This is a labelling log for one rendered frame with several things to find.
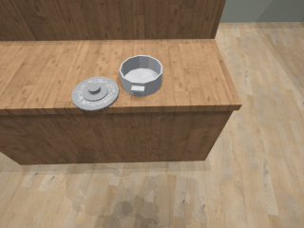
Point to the table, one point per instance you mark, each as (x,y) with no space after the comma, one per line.
(47,47)

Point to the knob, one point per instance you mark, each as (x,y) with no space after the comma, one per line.
(94,88)

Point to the pot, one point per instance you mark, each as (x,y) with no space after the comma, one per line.
(141,75)

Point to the lid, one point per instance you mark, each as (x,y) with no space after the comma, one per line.
(108,94)

